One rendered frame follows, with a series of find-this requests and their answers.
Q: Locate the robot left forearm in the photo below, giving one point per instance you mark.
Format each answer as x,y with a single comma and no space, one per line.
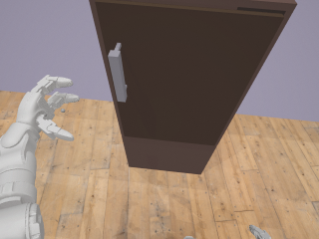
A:
18,165

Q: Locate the cupboard door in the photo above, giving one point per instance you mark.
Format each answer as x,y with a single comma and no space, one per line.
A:
185,67

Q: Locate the robot left hand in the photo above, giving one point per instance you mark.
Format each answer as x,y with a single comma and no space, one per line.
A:
33,105

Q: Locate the robot right hand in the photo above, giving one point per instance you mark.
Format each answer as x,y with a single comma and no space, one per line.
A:
258,233

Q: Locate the handle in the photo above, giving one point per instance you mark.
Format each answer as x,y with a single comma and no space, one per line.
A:
117,70

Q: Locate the robot left upper arm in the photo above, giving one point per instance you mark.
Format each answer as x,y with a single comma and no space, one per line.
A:
23,221

